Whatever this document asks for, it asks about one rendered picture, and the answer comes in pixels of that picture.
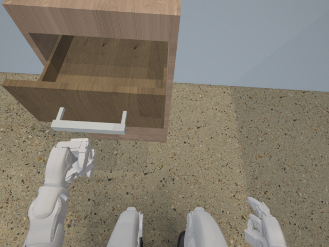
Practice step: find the robot left forearm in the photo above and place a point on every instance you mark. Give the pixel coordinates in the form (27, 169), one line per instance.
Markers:
(46, 214)

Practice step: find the left robot hand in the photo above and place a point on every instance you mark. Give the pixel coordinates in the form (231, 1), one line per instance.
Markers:
(76, 153)

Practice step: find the robot right shin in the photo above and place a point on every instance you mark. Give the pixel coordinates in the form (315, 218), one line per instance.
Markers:
(190, 242)

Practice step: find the right robot thigh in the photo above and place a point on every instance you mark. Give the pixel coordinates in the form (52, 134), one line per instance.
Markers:
(202, 227)

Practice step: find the drawer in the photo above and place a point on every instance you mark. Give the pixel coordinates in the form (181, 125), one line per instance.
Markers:
(95, 79)

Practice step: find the handle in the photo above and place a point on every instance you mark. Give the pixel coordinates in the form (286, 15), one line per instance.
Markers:
(88, 127)

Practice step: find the right robot hand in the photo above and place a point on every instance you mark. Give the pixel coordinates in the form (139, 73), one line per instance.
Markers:
(269, 232)

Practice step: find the cabinet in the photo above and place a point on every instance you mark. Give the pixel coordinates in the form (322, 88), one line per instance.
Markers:
(42, 21)

